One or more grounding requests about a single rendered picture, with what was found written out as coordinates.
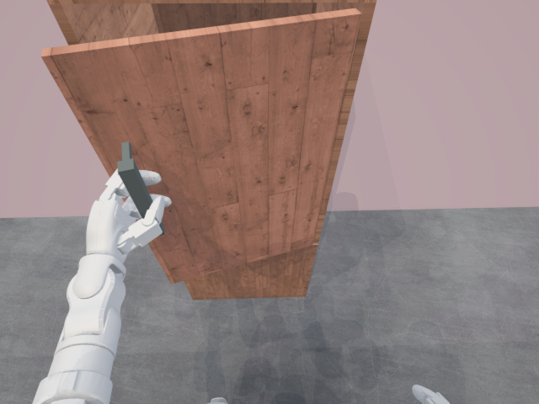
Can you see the robot left forearm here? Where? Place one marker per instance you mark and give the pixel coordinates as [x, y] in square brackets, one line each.
[81, 368]

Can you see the left robot hand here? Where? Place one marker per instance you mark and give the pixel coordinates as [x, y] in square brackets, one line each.
[108, 219]

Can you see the cupboard door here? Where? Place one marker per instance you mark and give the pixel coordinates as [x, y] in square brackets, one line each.
[239, 120]

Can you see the handle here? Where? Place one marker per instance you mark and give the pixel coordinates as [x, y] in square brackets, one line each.
[133, 182]

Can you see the right robot hand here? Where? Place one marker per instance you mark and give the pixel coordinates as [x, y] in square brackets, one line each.
[426, 396]

